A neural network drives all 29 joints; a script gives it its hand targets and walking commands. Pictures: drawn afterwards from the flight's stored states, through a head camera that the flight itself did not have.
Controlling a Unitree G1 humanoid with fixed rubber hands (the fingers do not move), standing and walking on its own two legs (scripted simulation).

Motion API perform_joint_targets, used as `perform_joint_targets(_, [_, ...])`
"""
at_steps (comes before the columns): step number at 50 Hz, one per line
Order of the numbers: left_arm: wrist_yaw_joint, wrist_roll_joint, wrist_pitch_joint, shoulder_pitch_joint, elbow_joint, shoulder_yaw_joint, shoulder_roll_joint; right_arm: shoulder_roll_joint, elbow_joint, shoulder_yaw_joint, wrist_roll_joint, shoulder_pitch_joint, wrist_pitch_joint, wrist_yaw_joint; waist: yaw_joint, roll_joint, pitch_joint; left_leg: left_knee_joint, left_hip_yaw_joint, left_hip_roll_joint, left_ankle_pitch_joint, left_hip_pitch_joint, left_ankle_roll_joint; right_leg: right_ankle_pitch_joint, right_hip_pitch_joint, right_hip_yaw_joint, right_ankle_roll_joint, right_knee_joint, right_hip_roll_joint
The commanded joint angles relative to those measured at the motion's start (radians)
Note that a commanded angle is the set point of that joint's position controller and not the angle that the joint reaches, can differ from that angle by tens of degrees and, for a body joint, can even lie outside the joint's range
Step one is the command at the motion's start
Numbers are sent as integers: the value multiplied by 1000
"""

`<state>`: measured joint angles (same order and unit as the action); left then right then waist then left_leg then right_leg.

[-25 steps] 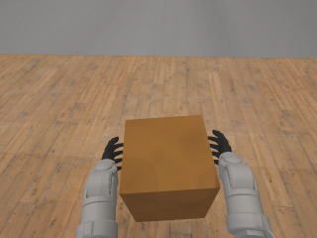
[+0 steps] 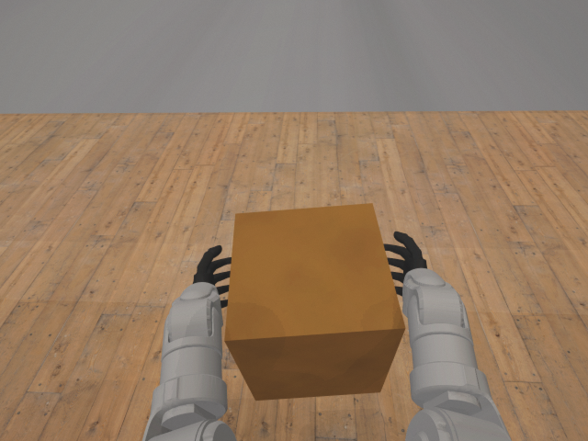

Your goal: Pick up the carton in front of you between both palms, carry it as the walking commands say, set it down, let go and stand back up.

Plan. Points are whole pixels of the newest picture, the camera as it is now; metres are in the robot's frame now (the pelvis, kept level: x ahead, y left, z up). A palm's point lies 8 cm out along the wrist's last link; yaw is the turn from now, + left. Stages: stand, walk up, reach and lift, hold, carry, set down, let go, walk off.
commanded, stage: set down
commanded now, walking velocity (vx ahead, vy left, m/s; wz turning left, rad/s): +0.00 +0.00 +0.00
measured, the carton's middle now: (311, 306) +0.32 +0.00 -0.02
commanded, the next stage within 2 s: none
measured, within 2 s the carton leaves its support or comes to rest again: neither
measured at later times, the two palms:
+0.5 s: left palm (234, 337) +0.35 +0.14 -0.16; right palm (389, 326) +0.36 -0.16 -0.15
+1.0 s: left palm (247, 349) +0.39 +0.14 -0.30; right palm (378, 339) +0.40 -0.16 -0.29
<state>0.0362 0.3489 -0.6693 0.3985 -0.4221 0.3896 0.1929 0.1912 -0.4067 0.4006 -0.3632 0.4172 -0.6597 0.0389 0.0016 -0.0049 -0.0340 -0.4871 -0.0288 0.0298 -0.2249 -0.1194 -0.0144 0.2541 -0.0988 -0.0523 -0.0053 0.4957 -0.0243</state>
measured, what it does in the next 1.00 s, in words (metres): lowers itself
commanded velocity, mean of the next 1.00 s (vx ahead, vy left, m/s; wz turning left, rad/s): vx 0.00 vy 0.00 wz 0.00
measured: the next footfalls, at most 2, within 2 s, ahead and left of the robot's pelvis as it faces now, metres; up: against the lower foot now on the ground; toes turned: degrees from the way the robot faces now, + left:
none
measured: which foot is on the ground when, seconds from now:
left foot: down 0.00-1.00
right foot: down 0.00-1.00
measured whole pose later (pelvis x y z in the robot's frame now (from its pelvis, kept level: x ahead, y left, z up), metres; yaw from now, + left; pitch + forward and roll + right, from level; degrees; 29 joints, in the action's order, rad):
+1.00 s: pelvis -0.06 +0.00 -0.21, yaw +0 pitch +43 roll -1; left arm -0.09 0.19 -0.22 0.85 -0.70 0.42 0.05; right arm 0.00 -0.72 0.44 -0.18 0.89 -0.20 -0.03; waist -0.02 -0.02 0.19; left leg -1.54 -0.07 0.10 -0.46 -1.82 0.02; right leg 0.51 -1.79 -0.08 0.04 1.55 -0.10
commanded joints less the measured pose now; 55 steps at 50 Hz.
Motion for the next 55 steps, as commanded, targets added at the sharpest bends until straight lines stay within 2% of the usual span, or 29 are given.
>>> perform_joint_targets(1, [204, -156, 62, 539, -118, -378, 810, 818, -120, -368, 150, 517, 71, 203, 4, -4, 88, 94, -84, 18, -63, 7, -15, 50, -165, -37, -29, -89, -38])
perform_joint_targets(2, [197, -146, 90, 564, -137, -362, 821, 752, -151, -334, 117, 533, 95, 195, -27, -38, 90, 66, -77, 21, -33, -43, 2, 1, -142, -40, -36, -63, -30])
perform_joint_targets(5, [161, -75, 163, 470, -192, -251, 710, 689, -110, -296, 100, 567, 177, 165, 30, 13, 135, 38, -86, 20, 82, -101, -16, -88, -175, -26, -20, -14, -50])
perform_joint_targets(6, [161, -69, 205, 504, -136, -252, 703, 662, -168, -239, 65, 484, 202, 165, -14, -6, 154, -10, -80, 30, 112, -136, -5, -94, -237, -40, -27, -12, -41])
perform_joint_targets(10, [147, -49, 343, 497, -145, -260, 626, 641, -219, -243, 52, 443, 334, 140, -17, 9, 272, -103, -60, 43, 170, -200, 0, -156, -324, -26, -11, 73, -62])
perform_joint_targets(12, [144, -69, 412, 529, -152, -315, 629, 649, -223, -293, 89, 475, 401, 136, 4, -18, 377, -152, -55, 52, 224, -251, 11, -239, -353, -37, -6, 144, -62])
perform_joint_targets(14, [144, -104, 469, 568, -200, -355, 668, 656, -208, -338, 108, 539, 467, 131, -45, -3, 463, -221, -58, 68, 203, -357, 11, -233, -427, -35, 3, 216, -75])
perform_joint_targets(15, [131, -121, 508, 532, -147, -376, 689, 698, -239, -384, 111, 454, 482, 126, -20, 66, 516, -260, -53, 73, 278, -369, 16, -326, -421, -34, 12, 235, -80])
perform_joint_targets(16, [139, -98, 519, 491, -236, -365, 696, 691, -156, -432, 150, 569, 524, 131, 12, 1, 553, -298, -41, 90, 318, -469, 21, -429, -427, -65, 8, 273, -58])
perform_joint_targets(18, [115, -162, 566, 624, -162, -464, 705, 710, -200, -452, 179, 536, 570, 118, -37, -35, 761, -389, -73, 79, 399, -440, 25, -415, -536, -60, 11, 361, -77])
perform_joint_targets(19, [109, -148, 573, 503, -238, -475, 723, 730, -194, -522, 193, 550, 573, 116, 13, 13, 831, -412, -75, 66, 438, -399, 23, -376, -582, -32, 32, 386, -95])
perform_joint_targets(21, [106, -206, 605, 614, -152, -550, 728, 736, -147, -580, 243, 601, 599, 98, -4, 14, 995, -469, -45, 100, 394, -581, 39, -560, -467, -66, 19, 451, -71])
perform_joint_targets(26, [84, -275, 585, 645, -99, -653, 779, 710, -73, -659, 292, 632, 584, 94, -26, -17, 1103, -567, -38, 105, 329, -644, 50, -358, -710, 8, 45, 544, -106])
perform_joint_targets(31, [91, -227, 514, 737, -208, -547, 755, 709, -226, -548, 237, 667, 509, 100, -59, 7, 964, -630, -17, 113, 86, -835, 52, -116, -932, 21, 43, 593, -118])
perform_joint_targets(32, [87, -195, 505, 738, -243, -501, 748, 736, -302, -502, 251, 716, 502, 113, 35, -42, 894, -633, 3, 114, 39, -902, 58, -40, -1002, 3, 28, 610, -117])
perform_joint_targets(34, [85, -238, 506, 858, -220, -501, 779, 719, -300, -495, 246, 773, 491, 130, -47, -15, 938, -671, -13, 112, -35, -932, 50, 4, -1005, 17, 13, 641, -121])
perform_joint_targets(35, [85, -213, 487, 824, -253, -489, 760, 714, -311, -461, 220, 770, 484, 134, -27, -12, 920, -680, 1, 116, -66, -964, 52, 43, -1046, 33, 28, 660, -121])
perform_joint_targets(38, [72, -204, 487, 843, -279, -463, 811, 694, -272, -454, 213, 828, 489, 135, -27, -47, 993, -747, -2, 136, 48, -979, 57, -42, -1127, 18, 24, 720, -116])
perform_joint_targets(39, [74, -238, 490, 911, -267, -473, 757, 689, -281, -471, 244, 883, 489, 133, -58, 32, 1030, -773, -15, 121, 40, -970, 54, -35, -1150, 53, 35, 752, -129])
perform_joint_targets(42, [57, -211, 483, 963, -290, -454, 770, 708, -344, -428, 253, 924, 482, 136, 4, -81, 1031, -809, 16, 134, -63, -1022, 61, 85, -1244, 28, 13, 801, -128])
perform_joint_targets(43, [47, -264, 493, 1015, -236, -477, 780, 687, -290, -468, 274, 970, 485, 135, -67, -8, 1084, -850, -8, 131, -59, -1027, 59, 55, -1230, 51, 17, 831, -126])
perform_joint_targets(44, [44, -234, 479, 988, -240, -486, 752, 718, -329, -447, 254, 930, 463, 130, -21, -9, 1113, -851, 23, 142, -30, -1027, 63, 21, -1221, 48, 33, 839, -138])
perform_joint_targets(48, [49, -233, 479, 1032, -263, -464, 745, 710, -357, -418, 245, 956, 461, 128, -47, -17, 1117, -920, 35, 145, -49, -1117, 62, 31, -1291, 60, 37, 902, -148])
perform_joint_targets(49, [57, -226, 469, 1040, -269, -446, 699, 685, -356, -432, 271, 968, 449, 126, 0, -26, 1112, -955, 52, 141, -55, -1148, 58, 58, -1302, 40, 31, 904, -143])
perform_joint_targets(50, [52, -262, 477, 1073, -272, -464, 732, 724, -378, -435, 268, 959, 455, 129, -37, 10, 1091, -954, 29, 142, -43, -1150, 55, 41, -1330, 65, 38, 939, -137])
perform_joint_targets(52, [44, -244, 481, 1063, -293, -446, 707, 697, -348, -440, 268, 1059, 463, 120, 6, -2, 1091, -992, 31, 152, 10, -1183, 52, 14, -1394, 54, 40, 969, -135])
perform_joint_targets(53, [34, -295, 490, 1128, -256, -492, 739, 662, -326, -455, 281, 1054, 475, 117, -78, 7, 1138, -1028, 24, 153, 19, -1164, 63, -8, -1388, 71, 36, 995, -146])
perform_joint_targets(54, [27, -305, 488, 1145, -243, -530, 728, 634, -325, -437, 280, 1032, 483, 103, -64, -63, 1201, -1054, 28, 149, 11, -1179, 76, -29, -1356, 71, 34, 1030, -140])
perform_joint_targets(55, [28, -284, 488, 1106, -253, -494, 699, 675, -328, -455, 283, 1030, 468, 98, -54, 18, 1210, -1053, 30, 142, 34, -1161, 67, -35, -1370, 76, 48, 1029, -149])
